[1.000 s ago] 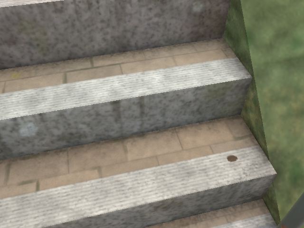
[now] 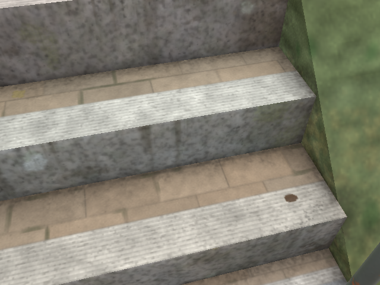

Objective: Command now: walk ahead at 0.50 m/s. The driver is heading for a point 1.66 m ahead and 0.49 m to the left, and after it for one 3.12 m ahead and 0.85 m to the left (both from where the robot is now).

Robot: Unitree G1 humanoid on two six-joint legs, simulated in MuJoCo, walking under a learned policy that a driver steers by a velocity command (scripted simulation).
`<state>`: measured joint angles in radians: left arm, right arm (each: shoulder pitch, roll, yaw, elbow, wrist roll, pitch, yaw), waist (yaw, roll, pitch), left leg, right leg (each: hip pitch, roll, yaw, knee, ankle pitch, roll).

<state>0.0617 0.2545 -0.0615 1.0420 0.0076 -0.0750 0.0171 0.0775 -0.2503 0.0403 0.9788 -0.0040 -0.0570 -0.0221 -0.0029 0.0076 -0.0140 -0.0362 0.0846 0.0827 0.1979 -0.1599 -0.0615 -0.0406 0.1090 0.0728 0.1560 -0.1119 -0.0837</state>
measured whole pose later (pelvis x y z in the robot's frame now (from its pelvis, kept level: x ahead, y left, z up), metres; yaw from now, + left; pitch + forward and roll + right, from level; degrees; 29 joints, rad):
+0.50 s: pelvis +0.00 +0.00 +0.00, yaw +0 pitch +0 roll +0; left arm 0.06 0.25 -0.06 1.04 0.01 -0.08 0.02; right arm 0.07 -0.25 0.04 0.98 0.00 -0.06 -0.02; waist 0.00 0.01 -0.01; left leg -0.03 0.08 0.08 0.19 -0.16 -0.06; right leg -0.04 0.11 0.08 0.16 -0.11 -0.08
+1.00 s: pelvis -0.01 +0.01 +0.00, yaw +0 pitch -1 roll +0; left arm 0.14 0.26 -0.03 1.09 0.01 -0.05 0.03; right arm 0.16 -0.26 0.01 1.02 -0.01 -0.03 -0.02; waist 0.00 0.01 0.02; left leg -0.06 0.08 0.07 0.26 -0.19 -0.05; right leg -0.07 0.10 0.08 0.23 -0.14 -0.07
